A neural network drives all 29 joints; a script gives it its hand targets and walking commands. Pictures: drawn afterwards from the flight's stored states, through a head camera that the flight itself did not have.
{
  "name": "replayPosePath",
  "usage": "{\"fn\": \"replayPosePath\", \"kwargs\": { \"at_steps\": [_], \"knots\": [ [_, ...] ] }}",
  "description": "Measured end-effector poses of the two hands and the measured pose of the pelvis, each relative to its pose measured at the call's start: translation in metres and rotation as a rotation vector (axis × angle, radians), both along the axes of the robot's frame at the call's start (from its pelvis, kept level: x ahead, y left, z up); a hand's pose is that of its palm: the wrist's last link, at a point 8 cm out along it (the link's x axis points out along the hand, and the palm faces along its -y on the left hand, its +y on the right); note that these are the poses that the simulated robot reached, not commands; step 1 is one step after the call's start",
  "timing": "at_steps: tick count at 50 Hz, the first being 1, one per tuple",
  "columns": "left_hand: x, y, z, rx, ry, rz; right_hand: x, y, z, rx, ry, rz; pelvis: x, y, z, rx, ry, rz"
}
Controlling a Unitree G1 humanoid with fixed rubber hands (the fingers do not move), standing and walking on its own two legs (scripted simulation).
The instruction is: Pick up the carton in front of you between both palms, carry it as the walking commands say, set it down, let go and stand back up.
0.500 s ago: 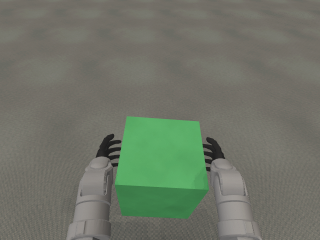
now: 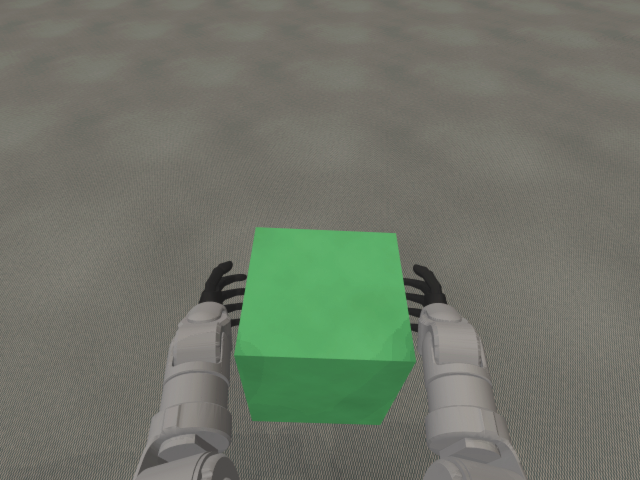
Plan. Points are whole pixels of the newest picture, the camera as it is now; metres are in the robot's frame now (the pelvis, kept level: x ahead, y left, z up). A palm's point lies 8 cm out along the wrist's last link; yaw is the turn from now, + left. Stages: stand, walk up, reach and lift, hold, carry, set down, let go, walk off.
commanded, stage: set down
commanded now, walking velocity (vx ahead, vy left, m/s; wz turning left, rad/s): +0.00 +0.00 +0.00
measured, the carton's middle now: (321, 331) +0.34 +0.00 -0.05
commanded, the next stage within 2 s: none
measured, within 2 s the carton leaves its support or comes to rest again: rests again in 1.96 s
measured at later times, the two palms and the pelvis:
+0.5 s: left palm (250, 341) +0.38 +0.13 -0.15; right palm (413, 358) +0.35 -0.16 -0.16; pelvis -0.02 +0.00 -0.07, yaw +2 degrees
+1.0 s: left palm (279, 346) +0.44 +0.09 -0.27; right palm (417, 368) +0.39 -0.20 -0.28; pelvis -0.04 +0.03 -0.19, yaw +3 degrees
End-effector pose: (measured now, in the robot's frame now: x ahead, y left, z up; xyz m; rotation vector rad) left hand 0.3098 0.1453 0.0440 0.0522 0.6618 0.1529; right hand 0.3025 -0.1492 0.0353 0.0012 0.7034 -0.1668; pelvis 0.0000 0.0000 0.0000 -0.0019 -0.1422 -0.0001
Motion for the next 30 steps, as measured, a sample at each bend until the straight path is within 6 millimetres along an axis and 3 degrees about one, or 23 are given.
{"fn": "replayPosePath", "kwargs": {
  "at_steps": [9, 13, 22, 26, 30],
  "knots": [
    [0.029, 0.003, -0.031, 0.015, 0.028, 0.011, 0.033, 0.004, -0.032, 0.022, 0.027, 0.002, -0.011, -0.012, -0.014, -0.001, 0.079, 0.020],
    [0.042, 0.003, -0.066, 0.035, 0.043, -0.011, 0.042, 0.004, -0.068, 0.012, 0.041, -0.001, -0.016, -0.012, -0.022, -0.005, 0.183, 0.032],
    [0.063, -0.010, -0.168, 0.012, 0.029, -0.080, 0.039, -0.008, -0.172, -0.023, 0.029, -0.056, -0.023, -0.001, -0.053, -0.003, 0.481, 0.034],
    [0.075, -0.015, -0.197, -0.011, 0.001, -0.093, 0.046, -0.013, -0.199, -0.018, 0.000, -0.083, -0.022, 0.007, -0.075, -0.003, 0.594, 0.033],
    [0.091, -0.019, -0.210, -0.033, -0.031, -0.094, 0.057, -0.017, -0.212, -0.014, -0.030, -0.102, -0.022, 0.014, -0.096, -0.007, 0.669, 0.033]
  ]
}}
